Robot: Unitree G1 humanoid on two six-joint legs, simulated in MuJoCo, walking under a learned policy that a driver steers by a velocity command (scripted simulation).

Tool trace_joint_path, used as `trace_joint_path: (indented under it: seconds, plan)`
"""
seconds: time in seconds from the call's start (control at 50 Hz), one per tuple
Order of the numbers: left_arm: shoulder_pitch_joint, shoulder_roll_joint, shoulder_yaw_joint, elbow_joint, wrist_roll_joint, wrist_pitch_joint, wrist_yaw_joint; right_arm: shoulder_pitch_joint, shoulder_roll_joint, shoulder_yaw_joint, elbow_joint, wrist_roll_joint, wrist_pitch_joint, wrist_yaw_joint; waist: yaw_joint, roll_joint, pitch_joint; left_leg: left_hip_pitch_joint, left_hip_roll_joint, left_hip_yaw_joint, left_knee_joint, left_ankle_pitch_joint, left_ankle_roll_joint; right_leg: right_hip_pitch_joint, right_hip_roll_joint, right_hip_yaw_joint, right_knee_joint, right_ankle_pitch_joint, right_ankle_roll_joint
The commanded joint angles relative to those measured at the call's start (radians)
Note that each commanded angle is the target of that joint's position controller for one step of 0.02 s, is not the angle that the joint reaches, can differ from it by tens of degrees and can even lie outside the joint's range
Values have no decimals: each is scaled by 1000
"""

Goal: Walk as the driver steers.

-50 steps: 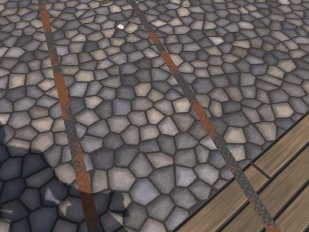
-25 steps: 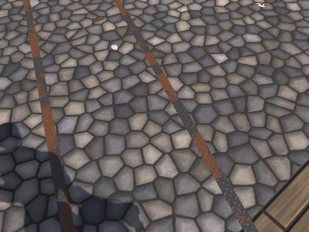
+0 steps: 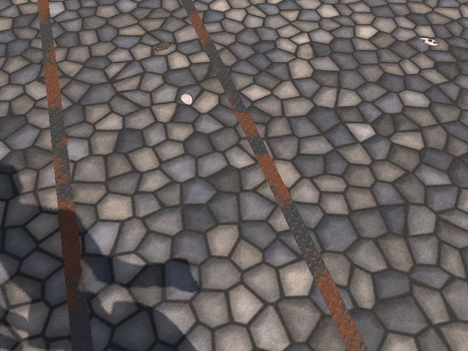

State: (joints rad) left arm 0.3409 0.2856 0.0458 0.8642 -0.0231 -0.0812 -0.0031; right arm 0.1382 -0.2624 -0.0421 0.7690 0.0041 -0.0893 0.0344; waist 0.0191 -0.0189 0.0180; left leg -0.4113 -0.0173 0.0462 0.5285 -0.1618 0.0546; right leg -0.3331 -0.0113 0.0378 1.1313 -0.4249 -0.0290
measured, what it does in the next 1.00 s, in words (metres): walks ahead, turning left: right foot, then left foot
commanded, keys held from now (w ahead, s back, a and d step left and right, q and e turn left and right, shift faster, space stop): w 0.26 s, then w+q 0.74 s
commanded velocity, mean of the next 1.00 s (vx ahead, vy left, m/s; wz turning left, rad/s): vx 0.50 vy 0.00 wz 0.31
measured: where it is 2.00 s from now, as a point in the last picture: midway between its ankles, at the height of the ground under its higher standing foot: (160, 194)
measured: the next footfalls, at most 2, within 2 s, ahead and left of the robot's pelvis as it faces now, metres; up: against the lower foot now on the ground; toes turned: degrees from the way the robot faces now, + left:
right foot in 0.44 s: +0.39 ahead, -0.16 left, +0.00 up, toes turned +2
left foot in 0.96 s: +0.60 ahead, +0.16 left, +0.00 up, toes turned +24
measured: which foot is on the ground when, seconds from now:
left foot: down 0.00-0.44, up 0.46-0.94, down 0.96-1.00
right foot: up 0.00-0.42, down 0.44-0.98, up 1.00-1.00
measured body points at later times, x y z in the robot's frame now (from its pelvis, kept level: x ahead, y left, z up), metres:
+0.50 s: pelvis +0.26 -0.05 +0.00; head +0.29 -0.06 +0.44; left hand +0.45 +0.21 -0.09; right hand +0.27 -0.33 -0.14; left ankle +0.09 +0.08 -0.67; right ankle +0.35 -0.16 -0.73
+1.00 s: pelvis +0.50 +0.03 -0.02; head +0.53 +0.06 +0.43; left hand +0.43 +0.32 -0.15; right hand +0.78 -0.14 -0.10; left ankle +0.57 +0.14 -0.73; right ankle +0.37 -0.16 -0.69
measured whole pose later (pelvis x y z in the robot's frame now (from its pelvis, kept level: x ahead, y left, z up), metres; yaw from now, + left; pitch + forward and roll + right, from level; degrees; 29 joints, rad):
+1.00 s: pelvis +0.50 +0.03 -0.02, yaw +21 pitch +1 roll -2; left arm 0.28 0.29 0.08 0.91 -0.01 -0.05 0.01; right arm 0.08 -0.28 -0.08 0.69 0.03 -0.02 0.04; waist 0.03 0.01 0.06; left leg -0.51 0.00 0.06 0.66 -0.18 0.11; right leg -0.05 -0.12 -0.20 0.77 -0.48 0.05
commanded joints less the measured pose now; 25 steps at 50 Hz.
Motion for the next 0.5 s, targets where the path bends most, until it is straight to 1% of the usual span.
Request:
trace_joint_path:
  seconds: [0.02, 0.04, 0.06, 0.08, 0.12, 0.16, 0.22, 0.26, 0.28, 0.32, 0.34, 0.38, 0.4, 0.42, 0.44, 0.46, 0.48, 0.5]
  plan:
    - [-58, 109, 31, -99, 10, -21, 5, 92, -103, -27, -22, -14, -6, -3, -36, 94, -77, 331, 271, -372, -296, 71, 180, -338, -118, 43, 40, 110, -6]
    - [-37, 89, 29, -92, 10, -8, 6, 84, -101, -27, -19, -14, -10, -1, -18, 108, -71, 284, 257, -341, -325, 95, 183, -295, -123, 40, 13, 130, -1]
    - [-23, 70, 26, -87, 12, 2, 8, 88, -107, -30, -13, -10, -17, 0, -8, 106, -67, 256, 251, -309, -348, 126, 191, -278, -127, 33, -12, 142, 6]
    - [-32, 62, 24, -90, 14, 10, 10, 95, -118, -33, -4, -6, -21, -2, -3, 99, -53, 237, 249, -279, -368, 153, 198, -286, -130, 29, -43, 167, 15]
    - [-96, 57, 23, -111, 21, 15, 13, 117, -141, -40, 14, -6, -22, -12, -11, 80, -24, 238, 247, -238, -395, 190, 201, -338, -137, 26, -135, 253, 33]
    - [-157, 47, 20, -125, 22, 12, 10, 143, -148, -42, 29, -3, -15, -21, -28, 74, -9, 258, 229, -191, -406, 198, 182, -357, -133, 20, -252, 364, 39]
    - [-254, 29, 12, -145, 17, 3, 0, 181, -161, -43, 50, 4, -8, -28, -63, 79, 13, 273, 204, -132, -409, 184, 153, -324, -107, -5, -425, 492, 37]
    - [-317, 27, 9, -162, 12, -2, -9, 218, -171, -45, 69, 10, -3, -30, -89, 79, 28, 303, 213, -123, -400, 161, 149, -308, -89, -21, -500, 517, 36]
    - [-353, 28, 8, -175, 10, -5, -14, 242, -171, -45, 81, 13, 2, -30, -102, 76, 39, 318, 222, -136, -386, 155, 150, -304, -82, -20, -528, 509, 35]
    - [-397, 35, 9, -197, 7, -14, -26, 267, -172, -46, 98, 18, 14, -33, -106, 80, 53, 365, 245, -167, -349, 153, 147, -303, -67, -12, -582, 466, 27]
    - [-400, 45, 12, -203, 6, -19, -31, 265, -180, -50, 100, 20, 19, -36, -97, 88, 54, 383, 258, -185, -326, 160, 141, -288, -61, -6, -607, 436, 19]
    - [-353, 76, 23, -193, 7, -30, -35, 246, -197, -57, 101, 22, 28, -42, -59, 107, 30, 401, 272, -218, -267, 206, 123, -194, -42, -10, -645, 374, 2]
    - [-279, 94, 34, -172, 10, -34, -31, 225, -199, -57, 97, 23, 32, -44, -11, 110, -7, 387, 251, -208, -192, 299, 106, -78, -20, -31, -678, 363, -13]
    - [-136, 141, 58, -129, 16, -36, -22, 223, -169, -47, 93, 17, 32, -44, 50, 90, -104, 330, 191, -170, -28, 365, 77, 141, -25, -32, -678, 371, -42]
    - [47, 217, 79, -103, 33, -36, -11, 219, -103, -22, 62, -5, 30, -43, 117, -22, -269, 139, 114, -114, 286, 144, 33, 444, -211, 153, -640, 391, -107]
    - [92, 283, 93, -82, 37, -24, -12, 349, 4, 7, 46, 11, 9, -40, 58, -302, -386, -236, -33, -74, 607, -395, -25, 740, -426, 574, -741, 212, -250]
    - [86, 178, 68, -90, 30, -21, -11, 310, -109, -19, 66, 35, -1, -39, 93, -207, -349, -334, 18, -184, 739, -418, -25, 687, -406, 629, -808, 66, -236]
    - [19, 127, 52, -98, 24, -23, -8, 224, -160, -37, 41, 47, -3, -39, 88, -150, -212, -381, 61, -175, 761, -329, -16, 567, -375, 472, -825, 78, -190]
Keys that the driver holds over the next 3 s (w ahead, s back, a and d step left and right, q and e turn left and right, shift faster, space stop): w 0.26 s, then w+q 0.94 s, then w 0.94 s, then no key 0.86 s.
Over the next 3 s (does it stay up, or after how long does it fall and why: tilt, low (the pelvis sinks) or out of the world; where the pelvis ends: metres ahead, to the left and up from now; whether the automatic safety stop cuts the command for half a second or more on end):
stays up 1.22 0.47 0.00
